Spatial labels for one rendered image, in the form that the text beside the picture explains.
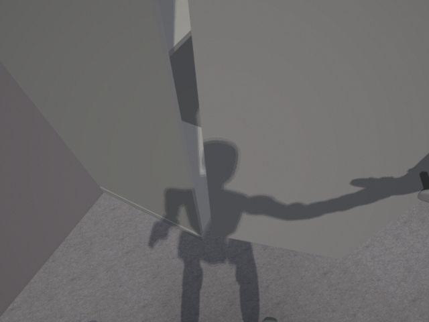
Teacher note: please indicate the fridge door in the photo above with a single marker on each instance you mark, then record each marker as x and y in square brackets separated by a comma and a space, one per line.
[314, 117]

